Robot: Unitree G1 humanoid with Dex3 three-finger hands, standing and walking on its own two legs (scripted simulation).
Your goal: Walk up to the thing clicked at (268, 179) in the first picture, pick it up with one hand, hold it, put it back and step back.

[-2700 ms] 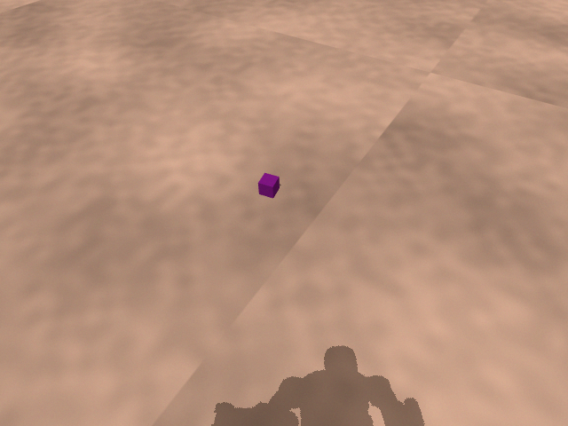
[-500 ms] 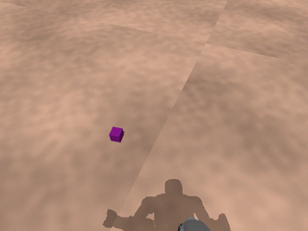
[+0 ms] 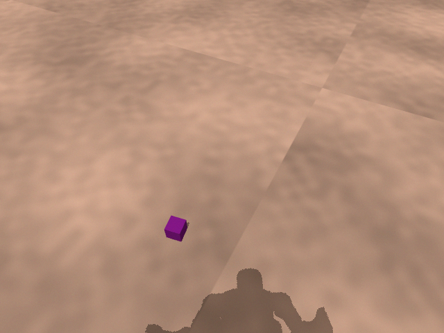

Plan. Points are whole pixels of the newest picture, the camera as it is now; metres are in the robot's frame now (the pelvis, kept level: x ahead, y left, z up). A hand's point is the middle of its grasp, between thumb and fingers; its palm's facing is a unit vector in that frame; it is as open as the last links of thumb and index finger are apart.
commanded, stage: walk up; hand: left
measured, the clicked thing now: (176, 228) +0.70 +0.24 -0.71
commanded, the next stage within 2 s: none
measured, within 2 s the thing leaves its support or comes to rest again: neither
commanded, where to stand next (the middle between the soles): +0.32 +0.01 m, yaw +0 degrees
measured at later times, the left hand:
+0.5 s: hand (109, 278) +0.25 +0.25 -0.11, palm faces -0.04 -0.91 -0.41, open 7.3 cm
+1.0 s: hand (109, 263) +0.30 +0.28 -0.15, palm faces -0.08 -0.92 -0.37, open 7.3 cm
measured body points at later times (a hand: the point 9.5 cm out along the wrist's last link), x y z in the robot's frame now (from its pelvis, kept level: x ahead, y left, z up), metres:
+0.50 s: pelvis +0.16 -0.02 +0.01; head +0.18 -0.04 +0.45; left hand +0.25 +0.30 -0.08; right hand +0.20 -0.34 -0.12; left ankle +0.13 +0.11 -0.66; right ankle +0.23 -0.13 -0.72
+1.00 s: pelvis +0.25 +0.01 +0.00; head +0.27 +0.02 +0.45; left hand +0.31 +0.33 -0.13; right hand +0.32 -0.31 -0.11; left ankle +0.31 +0.14 -0.72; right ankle +0.27 -0.12 -0.72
